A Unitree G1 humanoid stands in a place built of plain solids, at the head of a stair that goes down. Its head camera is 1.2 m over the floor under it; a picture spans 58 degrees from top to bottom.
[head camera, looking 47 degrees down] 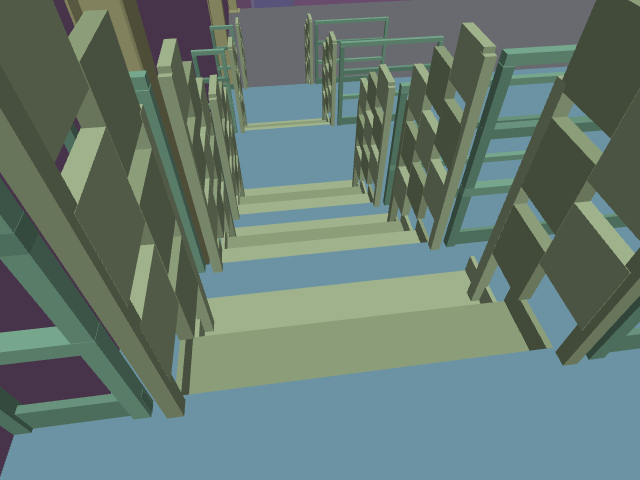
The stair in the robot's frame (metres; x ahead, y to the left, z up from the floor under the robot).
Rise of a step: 0.18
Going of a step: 0.30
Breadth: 1.22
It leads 8 degrees to the left of straight ahead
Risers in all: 3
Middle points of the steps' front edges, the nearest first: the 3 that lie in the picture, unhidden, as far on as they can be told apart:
0.59 -0.17 0.00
0.89 -0.13 -0.18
1.19 -0.09 -0.36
